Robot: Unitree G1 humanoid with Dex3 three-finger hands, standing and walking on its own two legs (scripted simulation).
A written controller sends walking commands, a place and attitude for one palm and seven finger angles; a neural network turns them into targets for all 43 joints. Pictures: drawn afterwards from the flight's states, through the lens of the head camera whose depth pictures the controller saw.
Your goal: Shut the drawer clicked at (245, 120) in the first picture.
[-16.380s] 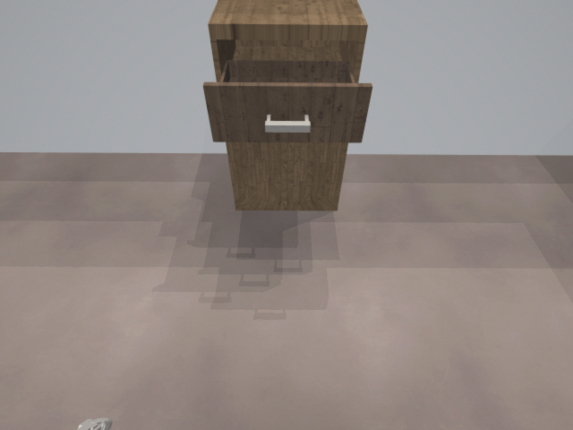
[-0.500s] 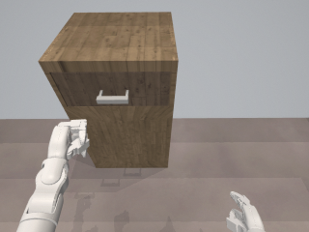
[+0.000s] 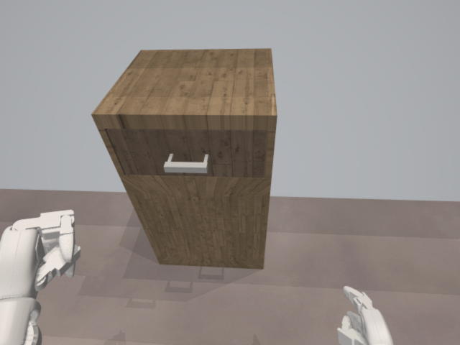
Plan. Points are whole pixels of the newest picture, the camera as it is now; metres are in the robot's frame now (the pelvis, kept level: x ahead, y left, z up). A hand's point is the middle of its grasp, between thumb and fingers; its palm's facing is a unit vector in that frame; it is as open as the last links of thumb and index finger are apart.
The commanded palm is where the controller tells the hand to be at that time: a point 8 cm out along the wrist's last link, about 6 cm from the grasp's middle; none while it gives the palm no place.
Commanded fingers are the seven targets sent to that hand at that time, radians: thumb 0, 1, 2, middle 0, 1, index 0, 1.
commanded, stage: draw the hand back to the body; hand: left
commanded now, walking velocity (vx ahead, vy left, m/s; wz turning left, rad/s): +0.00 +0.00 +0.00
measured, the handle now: (187, 162) +0.60 +0.20 -0.07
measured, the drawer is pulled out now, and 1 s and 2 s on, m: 0.00 0.00 0.00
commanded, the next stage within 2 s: step back with the hand held close in 0.22 s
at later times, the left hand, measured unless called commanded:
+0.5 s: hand (64, 245) +0.19 +0.24 +0.16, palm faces +0.34 -0.82 -0.46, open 3.3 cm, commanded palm +0.13 +0.28 +0.17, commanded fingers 0.00 0.90 0.90 -1.40 -1.60 -1.40 -1.60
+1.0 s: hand (13, 302) +0.12 +0.27 +0.15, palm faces +0.30 -0.80 -0.52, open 3.3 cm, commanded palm +0.05 +0.31 +0.17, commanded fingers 0.00 0.90 0.90 -1.40 -1.60 -1.40 -1.60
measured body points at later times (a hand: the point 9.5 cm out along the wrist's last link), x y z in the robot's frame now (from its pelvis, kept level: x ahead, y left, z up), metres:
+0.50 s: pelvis +0.00 +0.00 +0.00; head +0.00 -0.01 +0.45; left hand +0.17 +0.29 +0.19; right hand +0.20 -0.22 -0.08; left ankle +0.03 +0.14 -0.74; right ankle -0.06 -0.11 -0.74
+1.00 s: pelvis -0.07 +0.03 -0.01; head -0.04 +0.03 +0.44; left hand +0.10 +0.31 +0.18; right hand +0.11 -0.20 -0.09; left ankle +0.03 +0.14 -0.74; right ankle -0.06 -0.11 -0.74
